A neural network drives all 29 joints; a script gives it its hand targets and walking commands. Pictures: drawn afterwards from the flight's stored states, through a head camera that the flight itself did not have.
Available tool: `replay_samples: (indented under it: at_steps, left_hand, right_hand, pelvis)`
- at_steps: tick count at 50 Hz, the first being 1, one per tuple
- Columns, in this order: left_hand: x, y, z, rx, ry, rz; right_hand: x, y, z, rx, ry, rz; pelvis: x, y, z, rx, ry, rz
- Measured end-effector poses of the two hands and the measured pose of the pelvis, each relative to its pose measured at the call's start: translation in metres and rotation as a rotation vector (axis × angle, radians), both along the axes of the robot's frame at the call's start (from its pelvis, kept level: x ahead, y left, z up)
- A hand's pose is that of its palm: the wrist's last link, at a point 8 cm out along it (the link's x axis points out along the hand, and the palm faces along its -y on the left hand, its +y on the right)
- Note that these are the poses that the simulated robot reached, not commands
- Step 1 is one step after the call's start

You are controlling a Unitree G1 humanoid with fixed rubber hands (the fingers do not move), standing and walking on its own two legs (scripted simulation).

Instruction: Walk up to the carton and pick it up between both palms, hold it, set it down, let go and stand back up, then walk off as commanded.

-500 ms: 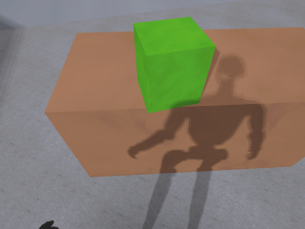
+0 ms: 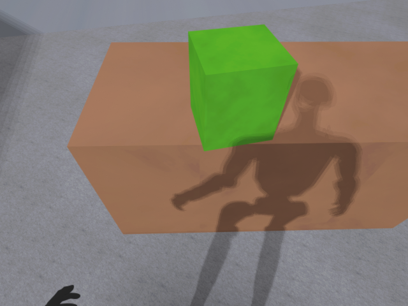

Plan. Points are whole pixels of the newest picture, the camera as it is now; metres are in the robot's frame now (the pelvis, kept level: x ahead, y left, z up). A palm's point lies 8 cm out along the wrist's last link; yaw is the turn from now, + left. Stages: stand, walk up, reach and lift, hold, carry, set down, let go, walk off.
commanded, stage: walk up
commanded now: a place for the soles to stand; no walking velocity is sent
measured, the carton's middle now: (233, 89) +0.66 -0.05 +0.05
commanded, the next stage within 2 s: none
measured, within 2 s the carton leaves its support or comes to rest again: neither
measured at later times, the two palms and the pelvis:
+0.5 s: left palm out of the picture +0.12 +0.32 -0.10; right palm out of the picture +0.05 -0.31 -0.10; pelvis +0.00 +0.00 +0.00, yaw +0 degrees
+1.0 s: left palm out of the picture +0.11 +0.32 -0.10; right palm out of the picture +0.05 -0.31 -0.10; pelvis +0.00 +0.00 +0.00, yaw +1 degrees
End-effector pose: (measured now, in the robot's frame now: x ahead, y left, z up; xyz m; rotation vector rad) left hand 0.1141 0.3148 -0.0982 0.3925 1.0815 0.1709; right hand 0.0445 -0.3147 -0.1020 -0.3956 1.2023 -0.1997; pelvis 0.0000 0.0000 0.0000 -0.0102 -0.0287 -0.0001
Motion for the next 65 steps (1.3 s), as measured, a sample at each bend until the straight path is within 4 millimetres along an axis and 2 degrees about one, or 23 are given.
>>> replay_samples:
  at_steps: [9,57,65]
  left_hand:
    - [0.002,0.005,0.001,-0.004,-0.005,0.002]
    - [-0.003,0.001,0.001,0.0,0.017,0.018]
    - [0.0,0.006,0.001,0.0,0.011,0.019]
  right_hand:
    - [0.002,0.006,0.001,0.004,-0.002,0.002]
    - [0.011,0.003,-0.001,0.012,-0.004,0.017]
    - [0.012,0.008,-0.001,0.011,-0.004,0.02]
  pelvis:
    - [0.001,0.006,0.001,-0.007,0.002,0.002]
    - [0.005,0.0,0.001,-0.004,0.008,0.009]
    - [0.005,0.005,0.001,-0.007,0.008,0.011]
